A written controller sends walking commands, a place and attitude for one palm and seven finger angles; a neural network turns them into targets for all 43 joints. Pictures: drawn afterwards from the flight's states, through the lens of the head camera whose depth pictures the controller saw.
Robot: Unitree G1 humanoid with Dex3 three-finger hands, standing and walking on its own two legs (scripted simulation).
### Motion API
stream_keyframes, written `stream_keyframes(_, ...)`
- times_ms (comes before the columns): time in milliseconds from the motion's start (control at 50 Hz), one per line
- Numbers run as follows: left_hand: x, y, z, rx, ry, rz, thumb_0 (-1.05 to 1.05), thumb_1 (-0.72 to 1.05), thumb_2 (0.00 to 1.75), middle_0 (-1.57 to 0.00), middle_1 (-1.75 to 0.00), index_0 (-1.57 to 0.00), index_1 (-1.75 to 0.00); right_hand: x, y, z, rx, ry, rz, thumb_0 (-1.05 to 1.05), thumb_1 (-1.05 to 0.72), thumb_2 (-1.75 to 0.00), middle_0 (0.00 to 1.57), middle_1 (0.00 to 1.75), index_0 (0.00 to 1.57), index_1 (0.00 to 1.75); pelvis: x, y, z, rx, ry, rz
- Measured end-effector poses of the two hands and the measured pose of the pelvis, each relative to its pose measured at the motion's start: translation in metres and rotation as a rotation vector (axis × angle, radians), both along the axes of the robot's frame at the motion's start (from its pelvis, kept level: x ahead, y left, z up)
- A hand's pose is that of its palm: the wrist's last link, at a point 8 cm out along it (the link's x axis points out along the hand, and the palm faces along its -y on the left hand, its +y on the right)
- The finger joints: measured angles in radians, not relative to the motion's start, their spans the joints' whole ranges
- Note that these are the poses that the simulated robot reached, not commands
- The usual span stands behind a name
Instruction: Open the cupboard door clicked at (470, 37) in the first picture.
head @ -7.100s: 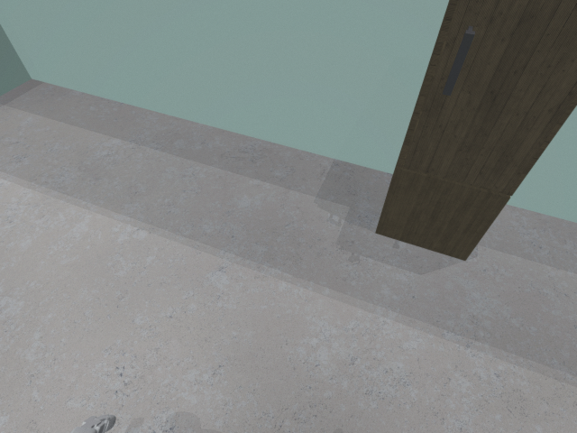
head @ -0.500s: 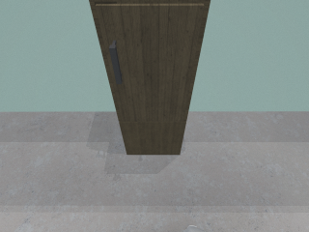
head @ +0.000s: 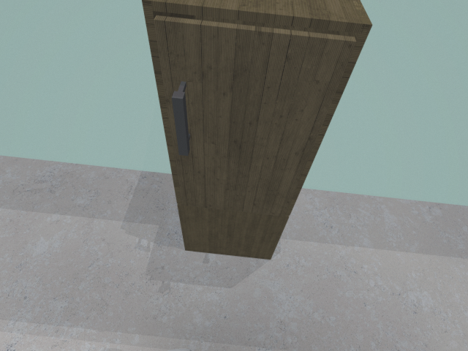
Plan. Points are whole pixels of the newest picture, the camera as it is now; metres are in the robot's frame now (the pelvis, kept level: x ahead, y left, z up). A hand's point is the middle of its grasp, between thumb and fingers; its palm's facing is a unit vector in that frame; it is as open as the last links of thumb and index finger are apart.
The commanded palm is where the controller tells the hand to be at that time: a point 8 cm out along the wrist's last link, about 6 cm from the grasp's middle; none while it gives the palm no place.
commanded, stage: come to a stop and stand still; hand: left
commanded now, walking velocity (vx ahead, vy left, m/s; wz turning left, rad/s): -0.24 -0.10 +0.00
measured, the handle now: (183, 120) +0.54 +0.17 +0.05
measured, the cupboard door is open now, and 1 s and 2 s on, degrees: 0 0 0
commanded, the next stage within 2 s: look again from close up in 1.00 s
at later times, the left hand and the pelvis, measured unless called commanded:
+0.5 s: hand out of the picture +0.01 +0.14 -0.15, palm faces +0.06 -0.97 -0.25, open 7.4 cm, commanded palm none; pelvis -0.03 -0.05 +0.01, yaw +0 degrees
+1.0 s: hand out of the picture -0.03 +0.17 -0.17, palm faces +0.03 -0.98 -0.20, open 7.4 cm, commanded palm none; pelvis -0.04 +0.00 +0.01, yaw +0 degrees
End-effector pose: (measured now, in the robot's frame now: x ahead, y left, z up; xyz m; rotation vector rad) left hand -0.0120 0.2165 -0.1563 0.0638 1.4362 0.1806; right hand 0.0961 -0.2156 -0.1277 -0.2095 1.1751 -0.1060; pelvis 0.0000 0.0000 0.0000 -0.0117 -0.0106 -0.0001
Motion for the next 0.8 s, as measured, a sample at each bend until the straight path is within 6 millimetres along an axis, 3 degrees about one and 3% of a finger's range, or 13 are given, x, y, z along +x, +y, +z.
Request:
stream_keyframes(80,0.010,0.006,0.009,0.036,-0.010,-0.017,0.00,0.91,0.90,-0.20,-0.29,-0.20,-0.30,0.008,0.001,-0.002,0.027,-0.010,-0.011,0.00,-0.91,-0.90,0.20,0.30,0.20,0.30,-0.005,-0.005,0.003,-0.003,0.008,-0.009)
stream_keyframes(180,0.026,0.008,0.019,0.106,-0.075,-0.036,0.00,0.91,0.90,-0.20,-0.29,-0.20,-0.30,-0.004,-0.021,-0.012,0.051,-0.005,-0.033,0.00,-0.91,-0.90,0.20,0.30,0.21,0.30,-0.016,-0.022,0.000,0.005,0.004,-0.014)
stream_keyframes(300,0.025,-0.011,0.027,0.167,-0.148,-0.068,0.00,0.91,0.90,-0.20,-0.29,-0.20,-0.30,-0.034,-0.060,-0.033,0.077,0.036,-0.067,0.00,-0.91,-0.90,0.20,0.30,0.20,0.30,-0.025,-0.047,-0.011,0.031,-0.010,-0.002)
stream_keyframes(400,0.018,-0.030,0.037,0.132,-0.142,-0.072,0.00,0.91,0.90,-0.20,-0.29,-0.20,-0.30,-0.067,-0.081,-0.024,0.055,0.107,-0.082,0.00,-0.91,-0.90,0.20,0.30,0.20,0.30,-0.024,-0.052,0.001,0.043,0.002,-0.007)
stream_keyframes(480,0.014,-0.034,0.037,0.109,-0.148,-0.058,0.00,0.90,0.90,-0.20,-0.30,-0.20,-0.30,-0.091,-0.088,-0.016,0.020,0.171,-0.077,0.00,-0.91,-0.90,0.19,0.30,0.20,0.30,-0.027,-0.050,0.006,0.049,0.013,0.005)
stream_keyframes(600,-0.007,-0.014,0.026,0.094,-0.111,-0.027,0.00,0.91,0.90,-0.20,-0.30,-0.20,-0.30,-0.102,-0.074,-0.008,-0.023,0.196,-0.057,0.00,-0.91,-0.90,0.19,0.30,0.20,0.30,-0.035,-0.033,0.005,0.038,0.020,0.016)
stream_keyframes(680,-0.022,0.008,0.010,0.077,-0.063,-0.008,0.00,0.91,0.90,-0.20,-0.30,-0.20,-0.30,-0.102,-0.050,-0.008,-0.038,0.156,-0.047,0.00,-0.91,-0.90,0.19,0.30,0.20,0.30,-0.040,-0.017,-0.002,0.020,0.013,0.018)
stream_keyframes(800,-0.027,0.020,0.012,0.070,-0.032,-0.023,0.00,0.91,0.90,-0.20,-0.29,-0.20,-0.30,-0.103,-0.017,-0.006,-0.007,0.138,-0.051,0.01,-0.93,-0.90,0.20,0.30,0.20,0.30,-0.040,-0.007,0.003,0.027,0.006,0.003)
